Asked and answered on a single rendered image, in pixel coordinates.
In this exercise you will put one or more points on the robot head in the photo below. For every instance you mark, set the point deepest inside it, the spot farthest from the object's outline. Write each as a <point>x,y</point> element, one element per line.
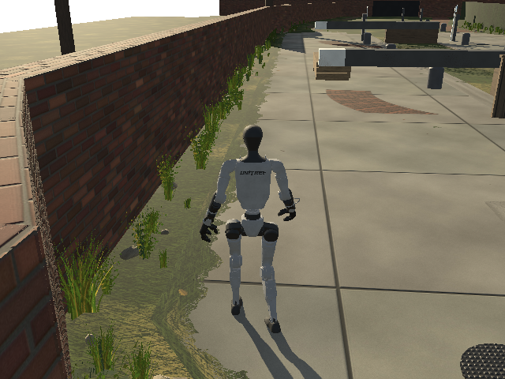
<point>252,136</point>

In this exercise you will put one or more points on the robot right forearm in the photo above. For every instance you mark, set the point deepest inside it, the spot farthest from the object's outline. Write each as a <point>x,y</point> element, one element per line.
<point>289,204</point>

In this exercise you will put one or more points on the robot left forearm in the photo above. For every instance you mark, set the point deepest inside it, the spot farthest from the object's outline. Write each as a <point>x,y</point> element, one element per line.
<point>212,211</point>

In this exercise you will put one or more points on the right robot hand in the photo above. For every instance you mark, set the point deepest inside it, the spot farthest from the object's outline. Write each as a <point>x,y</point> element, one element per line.
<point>290,217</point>

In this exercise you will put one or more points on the robot left thigh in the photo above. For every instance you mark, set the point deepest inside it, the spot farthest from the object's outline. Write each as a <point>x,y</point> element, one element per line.
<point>233,235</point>

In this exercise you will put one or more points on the robot right upper arm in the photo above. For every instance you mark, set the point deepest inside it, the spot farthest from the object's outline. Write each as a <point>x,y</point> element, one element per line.
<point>281,178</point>

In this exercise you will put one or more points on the robot left upper arm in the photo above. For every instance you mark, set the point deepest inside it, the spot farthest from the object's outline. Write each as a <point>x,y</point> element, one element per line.
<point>223,180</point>

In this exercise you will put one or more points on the left robot hand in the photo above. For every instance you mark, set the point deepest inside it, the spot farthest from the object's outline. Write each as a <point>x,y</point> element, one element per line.
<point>204,230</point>

